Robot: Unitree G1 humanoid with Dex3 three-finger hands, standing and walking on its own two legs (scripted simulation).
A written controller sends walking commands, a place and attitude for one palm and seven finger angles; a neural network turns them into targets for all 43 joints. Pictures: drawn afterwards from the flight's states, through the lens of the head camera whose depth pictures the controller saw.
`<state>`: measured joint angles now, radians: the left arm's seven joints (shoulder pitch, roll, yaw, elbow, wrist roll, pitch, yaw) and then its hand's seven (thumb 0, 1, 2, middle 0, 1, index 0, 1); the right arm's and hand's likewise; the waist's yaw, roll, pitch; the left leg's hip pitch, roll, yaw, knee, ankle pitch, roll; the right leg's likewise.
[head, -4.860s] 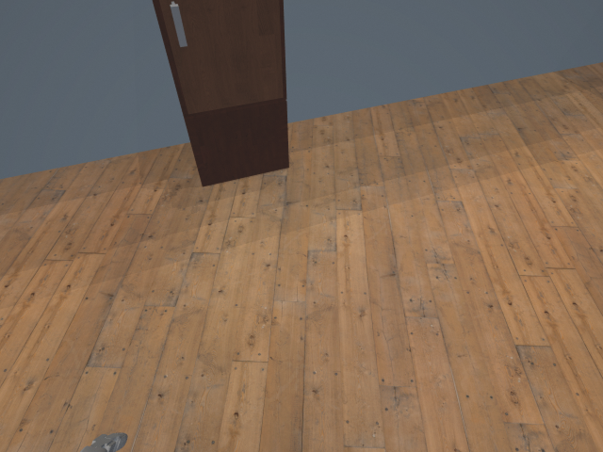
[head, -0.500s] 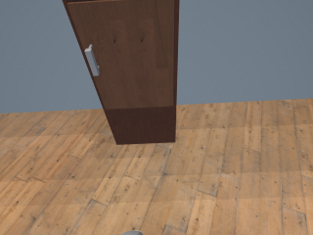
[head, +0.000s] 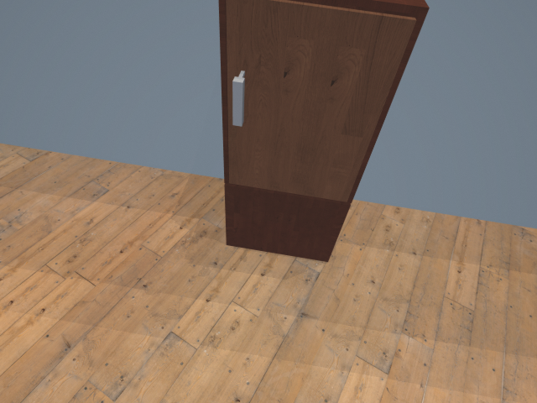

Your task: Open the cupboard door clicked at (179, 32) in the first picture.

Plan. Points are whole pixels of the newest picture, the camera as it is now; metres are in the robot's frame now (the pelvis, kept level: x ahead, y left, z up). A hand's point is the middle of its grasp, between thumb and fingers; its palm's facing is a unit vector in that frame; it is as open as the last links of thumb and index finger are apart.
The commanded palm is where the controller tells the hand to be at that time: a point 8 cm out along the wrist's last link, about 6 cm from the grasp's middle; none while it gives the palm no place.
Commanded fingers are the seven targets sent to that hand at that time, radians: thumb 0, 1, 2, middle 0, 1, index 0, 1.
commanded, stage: take the last steps up to it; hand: left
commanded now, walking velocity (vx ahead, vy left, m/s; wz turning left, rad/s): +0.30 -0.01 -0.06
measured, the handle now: (240, 98) +0.83 +0.17 +0.01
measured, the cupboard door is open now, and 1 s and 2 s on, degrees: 0 0 0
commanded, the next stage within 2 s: come to a stop and stand still in 0.54 s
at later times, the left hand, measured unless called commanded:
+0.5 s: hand (198, 311) +0.31 +0.17 -0.18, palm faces -0.07 -0.98 -0.17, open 7.4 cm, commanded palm none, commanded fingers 0.00 0.90 0.90 -0.20 -0.30 -0.20 -0.30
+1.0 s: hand (181, 313) +0.31 +0.20 -0.18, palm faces +0.00 -0.98 -0.21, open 7.4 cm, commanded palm none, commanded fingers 0.00 0.90 0.90 -0.20 -0.30 -0.20 -0.30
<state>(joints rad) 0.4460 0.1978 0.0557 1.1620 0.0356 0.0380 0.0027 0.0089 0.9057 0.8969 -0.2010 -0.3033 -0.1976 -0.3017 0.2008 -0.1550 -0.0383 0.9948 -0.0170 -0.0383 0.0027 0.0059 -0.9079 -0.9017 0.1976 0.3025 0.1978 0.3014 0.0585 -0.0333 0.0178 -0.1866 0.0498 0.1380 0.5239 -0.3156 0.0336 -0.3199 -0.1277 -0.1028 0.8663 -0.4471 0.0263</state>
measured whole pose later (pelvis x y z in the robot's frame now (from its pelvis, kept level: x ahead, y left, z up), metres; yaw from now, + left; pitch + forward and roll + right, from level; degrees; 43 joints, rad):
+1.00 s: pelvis +0.27 +0.02 -0.01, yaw -4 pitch -1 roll +0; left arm 0.23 0.17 0.05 1.05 0.01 0.05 0.03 0.00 0.91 0.90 -0.20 -0.30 -0.20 -0.30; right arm 0.12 -0.14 -0.04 1.00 -0.02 0.00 -0.05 0.01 -0.93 -0.90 0.20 0.30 0.20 0.30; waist 0.03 -0.01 0.11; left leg -0.32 0.08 0.08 0.53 -0.18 -0.01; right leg -0.34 0.00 -0.04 0.91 -0.55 0.01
